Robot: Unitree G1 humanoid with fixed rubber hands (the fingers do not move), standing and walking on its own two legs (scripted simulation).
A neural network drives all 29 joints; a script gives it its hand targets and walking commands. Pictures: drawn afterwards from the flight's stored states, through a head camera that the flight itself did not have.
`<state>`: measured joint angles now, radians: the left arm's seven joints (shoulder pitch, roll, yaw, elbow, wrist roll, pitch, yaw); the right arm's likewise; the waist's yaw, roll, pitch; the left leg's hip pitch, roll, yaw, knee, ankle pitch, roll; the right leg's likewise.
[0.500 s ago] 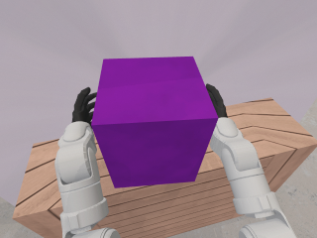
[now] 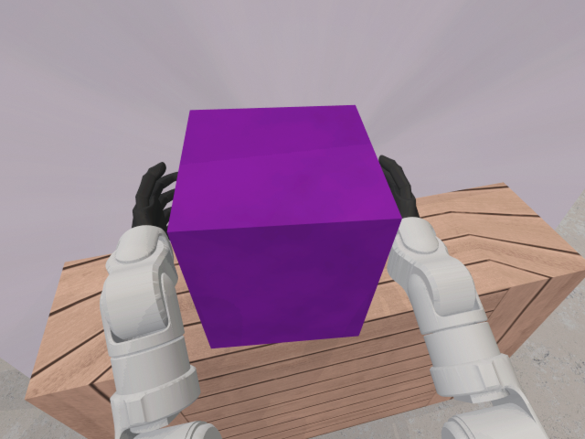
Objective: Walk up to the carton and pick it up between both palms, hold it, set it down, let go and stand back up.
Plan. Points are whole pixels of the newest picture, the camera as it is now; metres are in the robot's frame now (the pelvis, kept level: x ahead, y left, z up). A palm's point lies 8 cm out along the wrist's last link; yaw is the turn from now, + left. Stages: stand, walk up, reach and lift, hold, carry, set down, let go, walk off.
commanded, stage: hold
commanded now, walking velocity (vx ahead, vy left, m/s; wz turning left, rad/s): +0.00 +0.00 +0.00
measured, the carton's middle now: (280, 231) +0.37 +0.01 +0.13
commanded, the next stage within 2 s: set down in 0.68 s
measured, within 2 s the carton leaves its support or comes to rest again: neither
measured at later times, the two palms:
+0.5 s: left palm (154, 228) +0.34 +0.15 +0.18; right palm (400, 217) +0.35 -0.15 +0.16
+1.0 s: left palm (164, 225) +0.36 +0.15 +0.17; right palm (400, 216) +0.36 -0.15 +0.15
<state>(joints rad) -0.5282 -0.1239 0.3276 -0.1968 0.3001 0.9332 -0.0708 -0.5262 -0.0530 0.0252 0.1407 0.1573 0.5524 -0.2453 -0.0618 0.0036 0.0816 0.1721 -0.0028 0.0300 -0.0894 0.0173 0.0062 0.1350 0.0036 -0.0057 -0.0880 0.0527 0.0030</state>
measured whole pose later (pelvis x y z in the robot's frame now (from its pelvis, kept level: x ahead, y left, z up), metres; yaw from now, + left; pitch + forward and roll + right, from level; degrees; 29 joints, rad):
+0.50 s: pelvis +0.00 +0.00 +0.00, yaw +0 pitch -6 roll +0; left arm -0.53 -0.12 0.32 -0.21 0.30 0.94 -0.07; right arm -0.53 -0.05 0.02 0.14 0.15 0.55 -0.24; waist -0.07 0.00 0.08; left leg 0.17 -0.01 0.03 -0.09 0.02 0.01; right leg 0.13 0.00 -0.01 -0.09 0.05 0.00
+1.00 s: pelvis +0.00 +0.00 +0.00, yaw +0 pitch -4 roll +0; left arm -0.56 -0.14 0.33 -0.14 0.32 0.89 -0.06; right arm -0.56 -0.04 -0.02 0.21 0.10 0.51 -0.19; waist -0.08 0.02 0.08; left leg 0.14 0.00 0.02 -0.09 0.02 0.01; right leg 0.10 0.00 -0.01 -0.09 0.05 0.00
